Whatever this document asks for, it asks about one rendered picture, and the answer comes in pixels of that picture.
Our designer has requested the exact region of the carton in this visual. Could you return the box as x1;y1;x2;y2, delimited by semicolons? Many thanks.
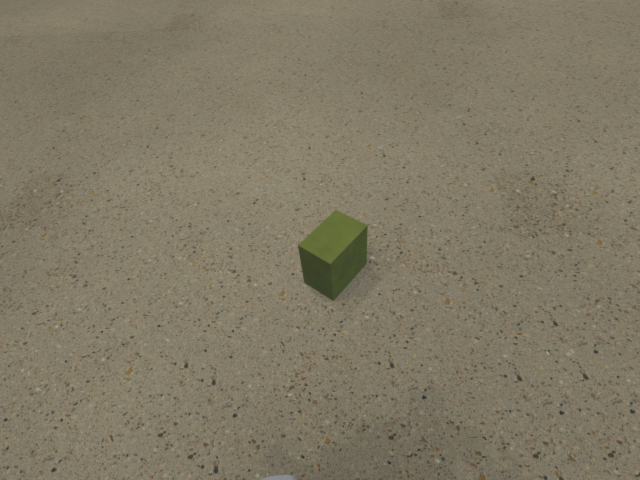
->
298;210;368;301

